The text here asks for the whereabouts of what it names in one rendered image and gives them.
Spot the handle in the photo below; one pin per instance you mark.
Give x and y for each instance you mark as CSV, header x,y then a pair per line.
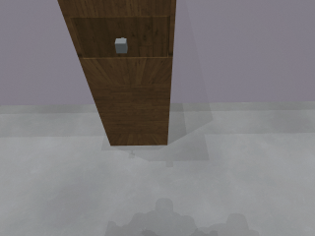
x,y
121,45

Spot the cabinet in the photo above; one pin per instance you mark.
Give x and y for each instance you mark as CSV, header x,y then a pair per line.
x,y
131,94

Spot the drawer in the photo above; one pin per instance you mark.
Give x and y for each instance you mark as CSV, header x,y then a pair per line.
x,y
147,36

